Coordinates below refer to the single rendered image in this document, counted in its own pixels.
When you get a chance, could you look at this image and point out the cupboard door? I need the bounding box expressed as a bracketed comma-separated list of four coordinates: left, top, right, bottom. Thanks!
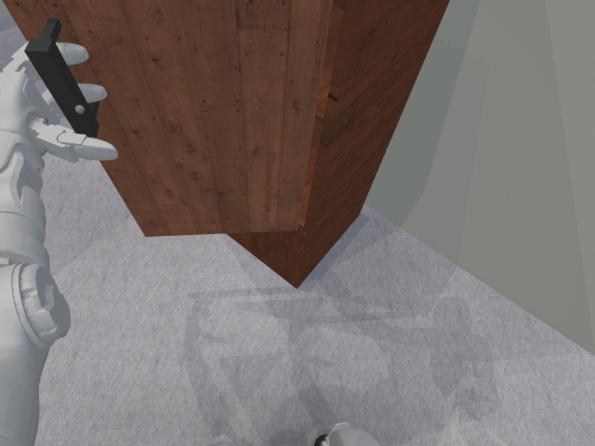
[2, 0, 333, 237]

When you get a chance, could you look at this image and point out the robot left hand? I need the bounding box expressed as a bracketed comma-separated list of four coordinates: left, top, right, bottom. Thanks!
[0, 41, 118, 164]

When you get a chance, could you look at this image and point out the robot left forearm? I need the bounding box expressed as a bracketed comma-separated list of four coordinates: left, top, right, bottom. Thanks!
[0, 131, 50, 273]

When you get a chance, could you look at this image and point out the robot left upper arm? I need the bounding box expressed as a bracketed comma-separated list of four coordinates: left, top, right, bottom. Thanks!
[0, 263, 71, 446]

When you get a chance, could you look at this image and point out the robot right shin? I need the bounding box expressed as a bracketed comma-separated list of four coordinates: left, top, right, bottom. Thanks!
[327, 423, 350, 437]

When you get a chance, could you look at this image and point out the robot shin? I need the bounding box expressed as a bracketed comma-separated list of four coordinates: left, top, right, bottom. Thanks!
[212, 436, 233, 444]
[327, 423, 350, 437]

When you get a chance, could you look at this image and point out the robot left shin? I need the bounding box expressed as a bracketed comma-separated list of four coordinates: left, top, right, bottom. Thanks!
[212, 436, 233, 444]

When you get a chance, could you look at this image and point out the handle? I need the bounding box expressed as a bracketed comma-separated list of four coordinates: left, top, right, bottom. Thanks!
[24, 19, 99, 138]

